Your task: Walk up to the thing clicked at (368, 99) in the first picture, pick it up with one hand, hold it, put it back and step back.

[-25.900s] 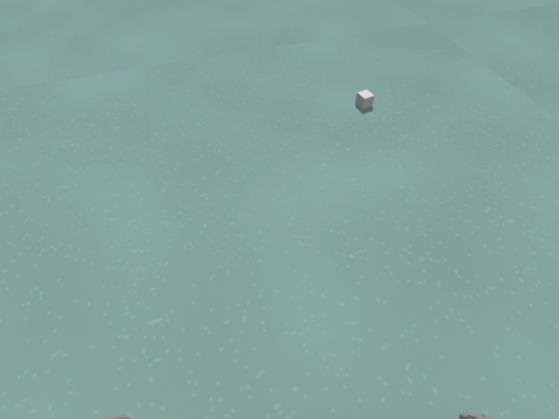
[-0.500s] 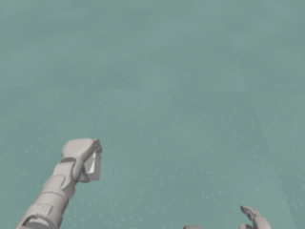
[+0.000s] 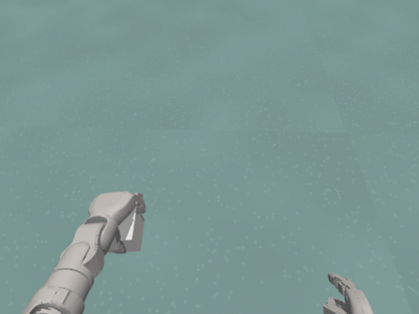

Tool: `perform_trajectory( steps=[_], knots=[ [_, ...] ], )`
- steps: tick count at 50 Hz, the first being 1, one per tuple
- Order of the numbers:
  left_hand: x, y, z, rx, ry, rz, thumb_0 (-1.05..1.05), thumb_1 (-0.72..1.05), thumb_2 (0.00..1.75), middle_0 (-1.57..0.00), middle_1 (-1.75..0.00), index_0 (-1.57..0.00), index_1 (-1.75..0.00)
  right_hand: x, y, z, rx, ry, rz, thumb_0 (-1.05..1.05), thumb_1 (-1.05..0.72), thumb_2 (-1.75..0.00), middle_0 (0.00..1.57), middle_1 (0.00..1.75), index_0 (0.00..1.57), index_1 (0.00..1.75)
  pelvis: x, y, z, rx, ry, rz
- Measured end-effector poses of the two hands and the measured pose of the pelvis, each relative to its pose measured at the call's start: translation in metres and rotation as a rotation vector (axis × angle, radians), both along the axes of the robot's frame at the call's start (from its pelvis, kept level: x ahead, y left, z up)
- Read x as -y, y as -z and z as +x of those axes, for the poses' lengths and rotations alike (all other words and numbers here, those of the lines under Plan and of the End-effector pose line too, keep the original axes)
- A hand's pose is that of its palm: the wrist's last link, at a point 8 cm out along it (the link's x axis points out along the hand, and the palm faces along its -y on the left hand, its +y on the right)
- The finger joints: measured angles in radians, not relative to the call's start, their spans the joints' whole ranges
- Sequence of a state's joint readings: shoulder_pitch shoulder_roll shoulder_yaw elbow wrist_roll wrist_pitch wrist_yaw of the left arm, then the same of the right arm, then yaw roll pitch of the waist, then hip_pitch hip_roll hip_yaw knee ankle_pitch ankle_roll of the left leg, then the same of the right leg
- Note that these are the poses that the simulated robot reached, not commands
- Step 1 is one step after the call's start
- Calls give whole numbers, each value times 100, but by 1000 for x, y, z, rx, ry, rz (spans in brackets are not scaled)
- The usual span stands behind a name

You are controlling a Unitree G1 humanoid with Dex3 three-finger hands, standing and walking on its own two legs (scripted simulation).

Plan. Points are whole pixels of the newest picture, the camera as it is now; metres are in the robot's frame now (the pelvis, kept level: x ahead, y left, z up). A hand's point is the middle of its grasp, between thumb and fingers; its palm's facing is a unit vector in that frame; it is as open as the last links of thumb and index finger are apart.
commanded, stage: hold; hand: left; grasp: from above
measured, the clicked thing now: (122, 229) +0.30 +0.22 -0.07
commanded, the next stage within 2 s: crouch in 1.16 s
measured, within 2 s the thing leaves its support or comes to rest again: neither
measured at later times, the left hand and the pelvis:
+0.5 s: hand (120, 231) +0.28 +0.21 -0.03, palm faces -0.44 -0.05 -0.89, open 10.9 cm; pelvis -0.01 -0.01 +0.01, yaw +0 degrees
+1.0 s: hand (118, 225) +0.29 +0.22 -0.02, palm faces -0.45 -0.06 -0.89, open 10.9 cm; pelvis +0.00 -0.01 +0.01, yaw +0 degrees
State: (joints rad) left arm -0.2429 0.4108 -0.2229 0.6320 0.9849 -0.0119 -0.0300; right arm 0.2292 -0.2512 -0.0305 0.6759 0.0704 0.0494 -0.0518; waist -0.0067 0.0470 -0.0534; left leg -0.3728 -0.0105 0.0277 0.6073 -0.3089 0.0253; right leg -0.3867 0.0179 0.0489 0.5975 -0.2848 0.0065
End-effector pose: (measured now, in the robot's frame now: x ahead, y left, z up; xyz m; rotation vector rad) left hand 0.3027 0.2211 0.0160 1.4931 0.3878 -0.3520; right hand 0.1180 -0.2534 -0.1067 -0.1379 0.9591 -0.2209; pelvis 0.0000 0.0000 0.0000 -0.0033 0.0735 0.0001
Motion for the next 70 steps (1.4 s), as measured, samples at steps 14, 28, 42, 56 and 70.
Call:
perform_trajectory(
  steps=[14, 28, 42, 56, 70],
  knots=[
    [7, -9, -13, 12, 6, -6, 0, -21, 71, -63, -68, -67, -62, 3, -6, 4, 33, -9, 2, 1, -90, -90, 20, 30, 21, 30, 5, -4, -8, 32, 0, 6],
    [10, -17, -18, 16, 6, -13, 0, -21, 71, -64, -66, -67, -61, 3, -10, 14, 56, -17, 10, 1, -90, -90, 20, 30, 21, 30, 8, -8, -8, 49, -2, 8],
    [8, -16, -13, 1, 8, -9, 0, -21, 72, -64, -65, -68, -61, 0, -13, 21, 50, -18, 12, 1, -90, -90, 20, 30, 21, 30, 7, -9, -2, 50, -2, 8],
    [4, -17, -6, 2, 5, -5, 0, -21, 71, -64, -65, -68, -61, 2, -10, 19, 18, -5, 13, 1, -91, -90, 20, 30, 21, 30, 7, -11, 4, 44, -3, 7],
    [5, -15, -2, 8, 0, -3, 0, -20, 70, -62, -68, -66, -62, 4, -13, 23, 23, -2, 8, 1, -90, -90, 20, 30, 21, 30, 8, -11, 6, 41, -4, 7]
  ],
)
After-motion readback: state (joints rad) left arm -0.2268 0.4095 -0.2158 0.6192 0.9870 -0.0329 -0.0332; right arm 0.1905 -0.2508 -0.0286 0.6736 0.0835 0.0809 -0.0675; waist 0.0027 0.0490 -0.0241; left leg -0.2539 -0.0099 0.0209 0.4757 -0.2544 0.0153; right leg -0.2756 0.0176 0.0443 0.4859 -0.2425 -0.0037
